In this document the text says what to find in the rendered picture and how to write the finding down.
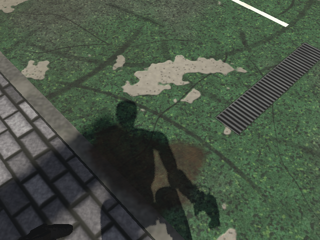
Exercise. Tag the left robot hand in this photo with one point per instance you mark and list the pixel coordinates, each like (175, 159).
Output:
(49, 232)

